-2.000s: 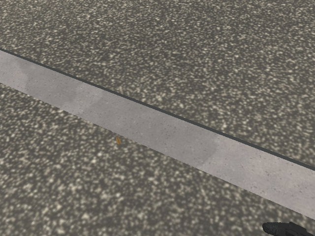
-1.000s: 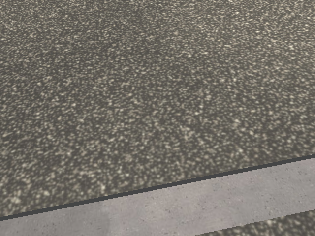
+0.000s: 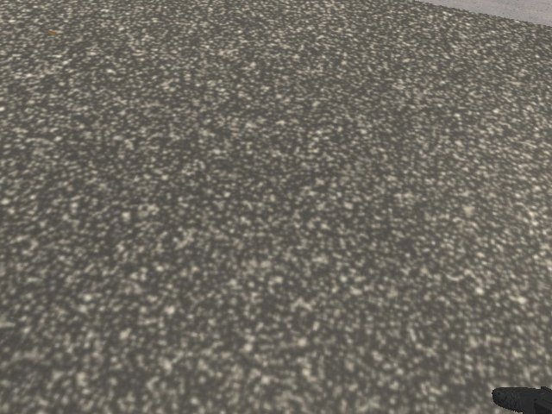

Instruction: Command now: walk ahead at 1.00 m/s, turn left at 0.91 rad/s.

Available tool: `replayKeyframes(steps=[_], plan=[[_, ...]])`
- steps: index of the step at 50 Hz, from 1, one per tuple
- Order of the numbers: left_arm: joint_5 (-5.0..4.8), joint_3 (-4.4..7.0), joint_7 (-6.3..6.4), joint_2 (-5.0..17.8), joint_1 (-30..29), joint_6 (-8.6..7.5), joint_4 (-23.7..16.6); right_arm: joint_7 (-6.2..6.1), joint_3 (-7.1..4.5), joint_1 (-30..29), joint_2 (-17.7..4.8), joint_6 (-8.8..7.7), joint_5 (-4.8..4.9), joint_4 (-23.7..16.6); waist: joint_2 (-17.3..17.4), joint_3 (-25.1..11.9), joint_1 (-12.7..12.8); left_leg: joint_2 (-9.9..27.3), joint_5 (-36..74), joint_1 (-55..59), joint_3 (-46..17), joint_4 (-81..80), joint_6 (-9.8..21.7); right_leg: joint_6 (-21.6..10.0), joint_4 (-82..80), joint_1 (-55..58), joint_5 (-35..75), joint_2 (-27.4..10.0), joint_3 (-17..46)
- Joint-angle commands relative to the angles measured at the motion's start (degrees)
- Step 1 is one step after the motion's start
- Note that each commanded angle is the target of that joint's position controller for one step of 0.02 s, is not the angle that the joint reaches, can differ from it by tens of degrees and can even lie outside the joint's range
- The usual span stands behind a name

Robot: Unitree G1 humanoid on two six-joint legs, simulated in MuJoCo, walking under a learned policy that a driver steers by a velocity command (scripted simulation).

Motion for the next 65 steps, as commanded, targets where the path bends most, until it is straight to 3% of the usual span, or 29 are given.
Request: replayKeyframes(steps=[1, 2, 3, 4, 5, 6, 7, 10, 14, 21, 25, 27, 28, 29, 30, 31, 33, 36, 40, 45, 48, 49, 50, 51, 53, 55, 57, 61, 65], plan=[[-1.11, 3.29, 0.1, 15.15, -9.78, 1.0, -7.04, -0.12, -4.5, 17.45, -10.51, 0.8, 1.18, 0.3, -6.17, -5.92, -15.21, -8.54, -10.13, 29.38, 6.84, 1.61, 4.05, -9.36, 20.5, -13.27, 82.67, -14.35, 2.4], [-1.19, 2.74, 0.12, 13.88, -11.86, 1.0, -7.61, -0.87, -7.05, 31.12, -14.83, 1.52, 1.02, 4.01, -4.23, -11.84, -22.02, -9.98, -9.33, 49.38, 3.47, -2.31, 6.59, -8.06, 39.61, -23.45, 77.85, -12.53, 3.67], [-0.01, -0.42, -0.15, 3.03, -10.65, -0.17, -7.61, -1.39, -7.05, 31.09, -16.65, 2.05, 1.41, 6.28, 12.21, -5.44, -17.48, -5.44, -11.14, 53.24, -10.27, -6.8, 8.71, -5.24, 66.02, -39.48, 10.75, -1.73, 6.36], [-0.7, -2.74, -0.51, -2.96, -2.04, -3.12, -12.94, -0.91, -5.82, 24.32, -19.03, 0.05, -0.6, 2.04, 27.64, -17.38, -5.2, 4.96, -26.88, 66.08, -47.81, -22.33, 21.35, -4.67, 82.51, -59.66, -10.54, 6.8, 19.91], [-1.89, -1.96, -0.62, 5.34, -7.24, -5.2, -13.38, -0.37, -4.96, 22.82, -12.8, -1.51, -0.99, -0.31, 13.61, -19.64, -9.6, 9.47, -42.01, 65.47, -58.48, -34.35, 18.44, -7.61, 77.84, -62.9, -2.11, 2.64, 27.13], [-3.52, -1.41, -0.36, 6.88, -12.11, -5.5, -13.26, -0.26, -4.49, 23.48, -10.35, -2.99, -1.5, 0.91, 4.82, -11.42, -9.49, 9.31, -42.86, 56.84, -55.7, -36.67, 15.35, -8.86, 72.36, -62.86, 2.59, 0.75, 25.83], [-2.46, -1.73, 0.52, 5.41, -13.77, -5.04, -12.61, 0.07, -3.92, 19.88, -9.02, -4.1, -1.85, 1.11, -5.1, -6.7, -6.52, 7.69, -37.06, 47.01, -49.87, -35.56, 12.49, -9.01, 66.92, -58.48, 6.33, -2.26, 25.69], [-0.26, -1.54, 0.33, 4.18, -9.81, -2.36, -10.61, -0.89, -2.44, 13.59, -5.17, -5.05, -2.45, 0.49, -1.84, -2.94, -1.7, 1.76, -23.26, 32.31, -33.49, -33.91, 11.02, -7.46, 58.14, -50.16, 11.2, -6.68, 25.84], [1.05, -2.85, 0.04, 0.88, -19.63, -1.02, -13.56, -3.01, -1.51, 19.25, -3.09, -5.03, -1.41, 3.24, -1.46, 2.21, -5.98, -1.91, -3.68, 30.22, -20.07, -36.35, 8.98, -4.01, 41.43, -54.8, 22.12, -7.39, 20.91], [-1.73, -3.13, -3.48, -0.27, -31.94, -2.72, -16.07, -4.08, -0.77, 26.41, -3.49, -4.7, -1.92, 9.09, 2.45, 5.08, -12.29, 0.02, 7.51, 42.35, -8.29, -41.21, 1.54, -7.44, 14.14, -52.69, 42.78, -0.95, 13.88], [-2.74, -1.01, -4.63, 3.79, -25.4, -2.81, -16.23, -5.5, -1.69, 24.6, -7.62, -3.54, -4.82, 10.11, 8.85, -3.23, -5.38, 3.06, 56.3, 57.12, -3.24, -27.28, -3.51, -11.48, 16.05, -47.5, 33.41, 7.13, 9.0], [-3.55, 1.18, -3.44, 8.47, -1.86, -0.71, -10.04, -6.22, -2.48, 17.01, -9.62, -2.63, -7.09, 7.99, 11.08, -12.96, 6.82, 3.97, 73.24, 51.9, -1.99, -3.22, -4.62, -13.71, 20.97, -26.23, 30.17, 6.65, 11.11], [-2.7, 1.49, -2.35, 9.81, 14.76, 0.63, -5.54, -6.35, -2.58, 8.65, -10.2, -2.75, -6.97, 5.09, 3.13, -17.49, 15.56, -0.58, 52.97, 36.75, -0.68, 23.0, -5.45, -16.17, 20.06, -6.76, 29.32, 1.5, 19.43], [-0.85, 0.82, -3.13, 10.34, 12.87, -0.24, -3.8, -4.52, 0.9, 20.28, 3.69, -4.04, -5.22, 3.42, -22.07, -21.97, 2.4, -11.54, -34.49, 1.36, -9.69, 47.69, -9.85, -28.48, 22.96, 17.66, 8.0, -10.13, 49.01], [0.32, 1.09, -2.28, 6.87, 10.69, -0.01, -5.8, -2.82, 1.31, 17.03, -2.44, -7.01, -1.24, 1.45, -13.45, -26.13, 5.6, -11.19, -29.16, -4.32, -15.31, 46.43, -5.95, -29.04, 5.57, 17.64, -15.66, -13.74, 68.54], [1.1, 0.89, -1.49, 5.73, 7.66, -0.36, -6.59, -2.22, 0.56, 10.03, -5.26, -8.59, 0.25, -0.33, -6.65, -15.18, 4.76, -8.06, -23.33, -5.95, -15.98, 40.07, -3.01, -25.98, 0.45, 8.26, -13.82, -12.88, 65.69], [1.06, -0.04, -2.43, 3.74, 0.38, -1.34, -7.57, -2.52, 0.96, 5.34, -3.28, -9.75, -2.05, -1.35, 7.16, -4.07, -2.16, -5.73, -19.09, 1.03, -14.87, 29.73, -1.68, -24.68, -2.22, -13.45, 1.98, -8.23, 57.7], [-0.64, -0.42, -1.92, 2.95, -3.22, -1.18, -8.35, -3.3, 0.54, 8.77, -3.31, -8.12, -3.23, -1.36, 3.66, -0.12, -7.45, -2.65, -18.92, 6.02, -13.23, 20.3, -5.32, -24.83, -3.64, -27.3, 14.57, -2.19, 47.21], [-1.68, -0.01, 0.09, 4.19, -0.48, -0.56, -6.99, -3.57, 1.93, -5.5, 0.65, -8.01, -4.65, -7.84, -0.35, 4.42, -2.51, -5.35, -0.6, 18.61, -6.74, -5.48, -8.75, -20.42, -4.09, -45.4, 22.86, 4.42, 37.95], [-2.96, 0.51, 0.67, 3.98, 5.54, 0.4, -4.18, -3.91, -0.62, -10.44, -3.22, -8.11, -0.85, -10.77, -4.73, -0.14, 0.53, -7.98, 6.73, 27.62, -10.76, -20.85, -9.37, -15.76, 2.54, -33.55, 19.2, 2.09, 44.41], [-0.68, 0.91, 0.47, 5.43, 1.53, 1.69, -5.62, -4.55, -3.74, 8.46, -8.38, -8.61, 0.03, -8.27, -7.21, -14.79, -11.44, -4.83, -2.98, 47.54, -11.15, -17.44, -5.17, -11.26, 28.52, -28.15, 41.72, 2.24, 41.98], [1.88, -0.9, 0.19, 0.29, 0.77, 1.78, -7.87, -5.23, -4.42, 23.76, -11.7, -7.59, -0.15, -6.08, -1.37, -25.85, -16.18, 6.29, -14.94, 66.09, -21.73, -11.48, -1.95, -10.16, 48.87, -38.33, 25.42, 4.44, 37.06], [-2.64, -3.3, -0.26, -4.36, 10.65, 1.07, -10.59, -3.68, -4.56, 24.22, -14.9, -7.58, -1.6, -3.13, 30.89, -36.1, -8.55, 21.75, -37.26, 80.6, -58.6, -24.45, 9.3, -8.16, 67.75, -57.13, -5.37, 8.05, 31.79], [-4.26, -2.91, 0.65, 0.64, 7.92, 1.7, -9.1, -3.54, -3.89, 21.19, -8.54, -6.77, -1.89, -4.81, 23.14, -28.1, -10.79, 18.23, -52.37, 75.44, -59.36, -28.87, 6.39, -8.32, 71.81, -64.47, -0.73, 1.18, 29.83], [-1.54, -2.09, 0.45, 3.67, -5.45, 2.22, -11.26, -4.0, -2.89, 17.89, -4.91, -5.42, -2.83, -3.01, 2.35, -10.08, -12.02, 12.75, -29.76, 57.47, -37.78, -29.76, 2.24, -8.41, 69.65, -65.57, 4.79, -2.15, 24.75], [-1.18, -1.77, -0.52, 1.9, -7.81, 2.66, -13.35, -3.92, -2.35, 14.17, -3.34, -5.58, -3.96, -0.8, 2.22, -3.91, -7.61, 10.29, -16.95, 44.56, -27.55, -31.53, 2.58, -8.76, 65.33, -61.21, 7.24, -6.36, 25.15], [-2.69, -2.16, -0.93, -0.35, -7.68, 4.18, -14.3, -3.23, -1.71, 11.78, -0.4, -5.72, -2.31, 1.14, 4.49, -1.74, -5.1, 9.05, -13.45, 39.71, -19.76, -33.86, 1.95, -8.88, 63.66, -61.38, 5.87, -8.71, 24.51], [-1.35, -2.85, -1.73, -0.18, -10.95, 4.34, -16.46, -3.48, -2.65, 7.77, -4.33, -6.15, -2.2, 2.63, 2.81, 2.77, -2.47, 7.94, -3.83, 33.08, -6.35, -38.85, 1.5, -7.03, 54.8, -62.0, 18.11, -9.99, 23.05], [-1.05, -2.88, -3.49, 0.9, -19.41, 3.29, -17.74, -3.97, -3.46, 11.74, -8.87, -6.11, -2.44, 4.55, -1.44, 5.7, -5.72, 5.83, 4.76, 37.49, 4.6, -40.85, -1.35, -8.83, 37.26, -57.75, 31.26, -6.96, 16.33]])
